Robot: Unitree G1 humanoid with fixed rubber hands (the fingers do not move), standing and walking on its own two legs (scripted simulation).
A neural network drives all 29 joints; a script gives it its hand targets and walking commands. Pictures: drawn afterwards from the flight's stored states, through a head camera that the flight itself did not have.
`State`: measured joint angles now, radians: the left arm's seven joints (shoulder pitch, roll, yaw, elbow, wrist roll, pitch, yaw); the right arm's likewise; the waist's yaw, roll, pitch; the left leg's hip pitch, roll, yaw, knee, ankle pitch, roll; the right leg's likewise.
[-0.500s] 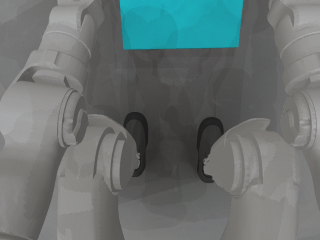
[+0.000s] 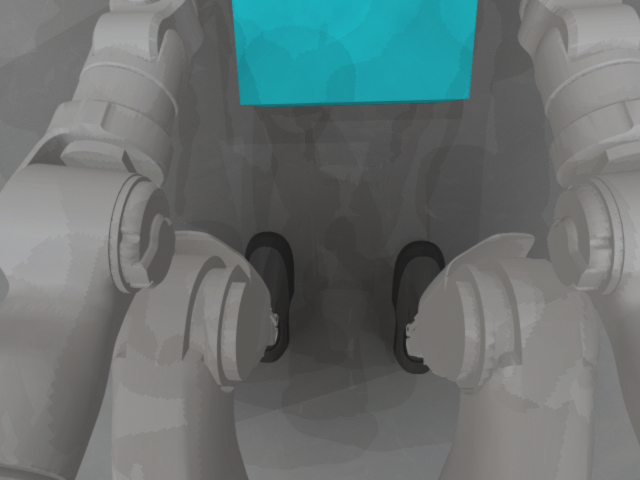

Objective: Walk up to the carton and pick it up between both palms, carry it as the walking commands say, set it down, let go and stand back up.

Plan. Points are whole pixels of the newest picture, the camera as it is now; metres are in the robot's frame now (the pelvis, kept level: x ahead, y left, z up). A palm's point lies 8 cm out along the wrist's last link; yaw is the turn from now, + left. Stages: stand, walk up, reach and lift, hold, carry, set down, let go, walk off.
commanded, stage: reach and lift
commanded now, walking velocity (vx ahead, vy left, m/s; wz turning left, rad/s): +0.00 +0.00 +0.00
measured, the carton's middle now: out of the picture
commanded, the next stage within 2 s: none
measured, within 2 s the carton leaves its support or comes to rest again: leaves its support in 0.56 s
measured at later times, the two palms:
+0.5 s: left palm out of the picture +0.55 +0.14 -0.18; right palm out of the picture +0.54 -0.17 -0.19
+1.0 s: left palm out of the picture +0.55 +0.13 -0.11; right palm out of the picture +0.55 -0.17 -0.13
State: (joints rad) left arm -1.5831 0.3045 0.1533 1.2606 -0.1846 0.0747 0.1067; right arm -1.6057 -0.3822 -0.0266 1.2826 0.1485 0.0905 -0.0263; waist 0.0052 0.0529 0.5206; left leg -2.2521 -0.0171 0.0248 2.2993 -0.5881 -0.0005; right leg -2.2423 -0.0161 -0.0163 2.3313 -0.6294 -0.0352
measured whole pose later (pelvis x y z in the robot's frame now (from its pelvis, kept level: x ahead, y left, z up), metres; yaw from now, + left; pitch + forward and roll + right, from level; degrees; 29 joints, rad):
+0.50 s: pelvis +0.00 +0.00 +0.00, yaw -1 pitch +30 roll +1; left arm -1.57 0.30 0.08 1.19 -0.27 0.13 0.15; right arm -1.56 -0.39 0.01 1.19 0.17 0.17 -0.06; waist 0.01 0.05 0.52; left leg -2.23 -0.03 0.02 2.31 -0.61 0.00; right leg -2.22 0.01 -0.01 2.34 -0.64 -0.02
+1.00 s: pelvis -0.01 +0.01 +0.03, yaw -2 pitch +29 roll +0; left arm -1.52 0.18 0.28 0.93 -0.09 0.23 0.24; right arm -1.58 -0.37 -0.09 1.08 0.08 0.27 -0.17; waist 0.04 0.04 0.52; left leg -2.14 -0.08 -0.02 2.20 -0.57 -0.04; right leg -2.14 0.04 0.01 2.20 -0.58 0.01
